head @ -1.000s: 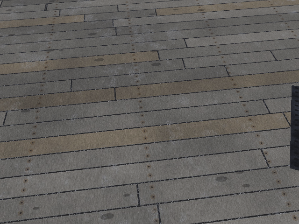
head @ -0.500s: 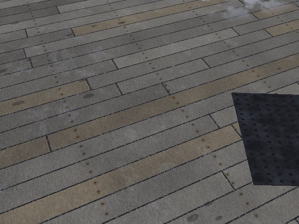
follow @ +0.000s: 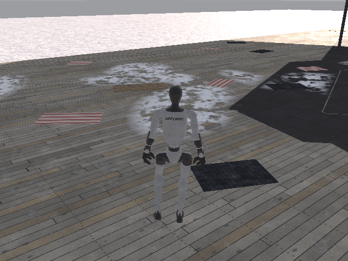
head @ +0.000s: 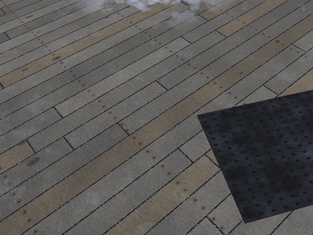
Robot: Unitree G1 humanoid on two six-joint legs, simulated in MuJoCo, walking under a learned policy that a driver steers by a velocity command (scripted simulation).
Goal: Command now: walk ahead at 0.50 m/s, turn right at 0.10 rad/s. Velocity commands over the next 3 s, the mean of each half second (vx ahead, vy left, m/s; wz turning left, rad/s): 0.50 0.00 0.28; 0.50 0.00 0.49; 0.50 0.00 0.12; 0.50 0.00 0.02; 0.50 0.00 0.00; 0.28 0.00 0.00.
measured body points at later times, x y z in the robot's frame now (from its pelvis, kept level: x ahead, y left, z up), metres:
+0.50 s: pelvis +0.27 +0.06 -0.02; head +0.30 +0.07 +0.43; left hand +0.26 +0.32 -0.15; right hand +0.45 -0.17 -0.14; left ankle +0.32 +0.12 -0.74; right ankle +0.14 -0.08 -0.63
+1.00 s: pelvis +0.55 +0.10 -0.01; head +0.58 +0.10 +0.44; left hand +0.61 +0.40 -0.10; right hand +0.69 -0.15 -0.14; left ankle +0.35 +0.12 -0.68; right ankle +0.66 +0.05 -0.74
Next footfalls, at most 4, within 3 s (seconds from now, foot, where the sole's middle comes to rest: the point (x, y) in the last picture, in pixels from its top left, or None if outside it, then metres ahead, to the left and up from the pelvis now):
0.40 left None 0.36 0.13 -0.78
0.92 right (149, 183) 0.70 0.07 -0.78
1.44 left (86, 161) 0.83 0.38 -0.78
2.00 right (95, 106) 1.18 0.37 -0.78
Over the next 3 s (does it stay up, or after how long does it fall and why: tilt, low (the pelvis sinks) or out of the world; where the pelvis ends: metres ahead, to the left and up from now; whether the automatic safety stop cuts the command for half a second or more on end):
stays up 1.38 0.61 0.00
